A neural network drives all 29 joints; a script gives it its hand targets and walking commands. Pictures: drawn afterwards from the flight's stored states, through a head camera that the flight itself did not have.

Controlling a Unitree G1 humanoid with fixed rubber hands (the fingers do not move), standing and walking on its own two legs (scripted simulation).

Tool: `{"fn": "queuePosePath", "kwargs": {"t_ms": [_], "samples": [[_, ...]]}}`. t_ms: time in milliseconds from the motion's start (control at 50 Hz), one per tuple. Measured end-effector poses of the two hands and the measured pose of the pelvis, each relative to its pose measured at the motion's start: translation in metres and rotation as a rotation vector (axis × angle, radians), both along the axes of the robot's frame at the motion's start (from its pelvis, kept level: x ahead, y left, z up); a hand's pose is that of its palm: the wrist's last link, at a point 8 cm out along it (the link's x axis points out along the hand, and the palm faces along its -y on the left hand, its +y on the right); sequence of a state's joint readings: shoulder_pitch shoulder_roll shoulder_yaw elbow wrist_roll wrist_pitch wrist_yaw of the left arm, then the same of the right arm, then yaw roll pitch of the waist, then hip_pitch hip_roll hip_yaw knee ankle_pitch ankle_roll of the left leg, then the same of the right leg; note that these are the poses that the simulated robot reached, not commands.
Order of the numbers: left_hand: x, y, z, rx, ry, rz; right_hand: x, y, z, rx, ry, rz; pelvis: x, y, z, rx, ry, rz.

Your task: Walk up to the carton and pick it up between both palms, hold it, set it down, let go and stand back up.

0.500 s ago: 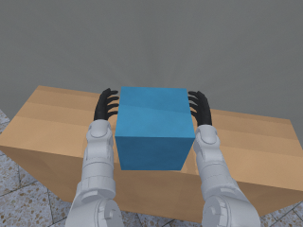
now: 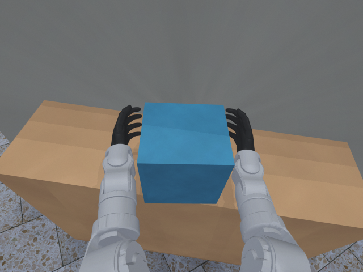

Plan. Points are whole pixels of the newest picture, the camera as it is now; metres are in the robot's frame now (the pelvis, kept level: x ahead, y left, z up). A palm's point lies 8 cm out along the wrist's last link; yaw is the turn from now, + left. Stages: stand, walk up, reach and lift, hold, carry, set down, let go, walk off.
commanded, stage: set down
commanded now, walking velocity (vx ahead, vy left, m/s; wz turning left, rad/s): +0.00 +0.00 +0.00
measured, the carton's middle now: (182, 155) +0.37 +0.00 +0.02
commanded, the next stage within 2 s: none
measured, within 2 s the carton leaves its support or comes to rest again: neither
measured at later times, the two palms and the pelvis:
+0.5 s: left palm (111, 142) +0.39 +0.17 +0.04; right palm (236, 143) +0.40 -0.13 +0.03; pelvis +0.00 +0.01 -0.01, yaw -1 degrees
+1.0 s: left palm (87, 121) +0.39 +0.21 +0.12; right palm (262, 114) +0.42 -0.17 +0.13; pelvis -0.02 -0.01 -0.01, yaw +0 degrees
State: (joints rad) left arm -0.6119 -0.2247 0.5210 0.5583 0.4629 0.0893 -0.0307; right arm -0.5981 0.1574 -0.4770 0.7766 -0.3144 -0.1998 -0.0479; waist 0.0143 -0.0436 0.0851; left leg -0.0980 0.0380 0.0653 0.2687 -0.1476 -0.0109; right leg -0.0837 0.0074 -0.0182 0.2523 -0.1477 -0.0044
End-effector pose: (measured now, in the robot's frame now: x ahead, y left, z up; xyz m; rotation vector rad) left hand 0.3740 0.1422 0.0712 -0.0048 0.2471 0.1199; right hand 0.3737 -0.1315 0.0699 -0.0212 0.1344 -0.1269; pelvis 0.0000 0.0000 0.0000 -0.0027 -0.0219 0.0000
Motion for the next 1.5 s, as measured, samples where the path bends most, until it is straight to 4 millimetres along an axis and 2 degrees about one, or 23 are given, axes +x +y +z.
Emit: {"fn": "queuePosePath", "kwargs": {"t_ms": [220, 380, 480, 540, 620, 720, 800, 880, 1100, 1320, 1420, 1500], "samples": [[0.003, 0.001, -0.006, 0.018, 0.007, -0.005, 0.002, -0.002, -0.001, -0.021, 0.000, 0.020, 0.000, 0.000, 0.000, 0.000, 0.001, -0.011], [0.013, 0.016, -0.030, 0.033, 0.061, 0.034, 0.014, -0.002, -0.036, -0.011, 0.172, 0.056, -0.001, 0.002, -0.004, -0.008, 0.109, -0.028], [0.020, 0.030, -0.032, 0.044, 0.059, 0.054, 0.028, 0.002, -0.038, 0.023, 0.171, 0.056, 0.002, 0.005, -0.008, -0.020, 0.195, -0.024], [0.020, 0.037, -0.028, 0.045, 0.051, 0.053, 0.036, -0.002, -0.030, 0.027, 0.145, 0.054, 0.004, 0.006, -0.010, -0.026, 0.214, -0.015], [0.019, 0.045, -0.018, 0.045, 0.031, 0.048, 0.043, -0.016, -0.012, 0.024, 0.110, 0.032, 0.003, 0.005, -0.011, -0.030, 0.214, -0.002], [0.015, 0.053, -0.003, 0.028, 0.014, 0.048, 0.041, -0.040, 0.009, 0.007, 0.111, 0.011, -0.003, 0.002, -0.010, -0.023, 0.182, -0.004], [0.011, 0.060, 0.014, 0.018, -0.013, 0.056, 0.038, -0.049, 0.028, 0.001, 0.103, 0.040, -0.010, -0.001, -0.009, -0.015, 0.169, -0.012], [0.010, 0.065, 0.030, 0.018, -0.014, 0.067, 0.038, -0.048, 0.043, 0.008, 0.117, 0.062, -0.017, -0.004, -0.009, -0.010, 0.173, -0.011], [0.016, 0.064, 0.067, 0.033, -0.006, 0.048, 0.044, -0.028, 0.068, 0.038, 0.128, 0.086, -0.024, -0.009, -0.008, -0.011, 0.161, 0.008], [0.016, 0.071, 0.106, 0.038, 0.012, 0.048, 0.047, -0.041, 0.106, 0.057, 0.112, 0.059, -0.019, -0.010, -0.005, -0.011, 0.100, 0.014], [0.009, 0.078, 0.109, 0.043, 0.010, 0.043, 0.041, -0.047, 0.110, 0.053, 0.107, 0.065, -0.015, -0.010, -0.003, -0.010, 0.061, 0.016], [-0.004, 0.081, 0.093, 0.040, 0.020, 0.037, 0.028, -0.049, 0.095, 0.049, 0.111, 0.075, -0.012, -0.010, -0.002, -0.008, 0.025, 0.020]]}}
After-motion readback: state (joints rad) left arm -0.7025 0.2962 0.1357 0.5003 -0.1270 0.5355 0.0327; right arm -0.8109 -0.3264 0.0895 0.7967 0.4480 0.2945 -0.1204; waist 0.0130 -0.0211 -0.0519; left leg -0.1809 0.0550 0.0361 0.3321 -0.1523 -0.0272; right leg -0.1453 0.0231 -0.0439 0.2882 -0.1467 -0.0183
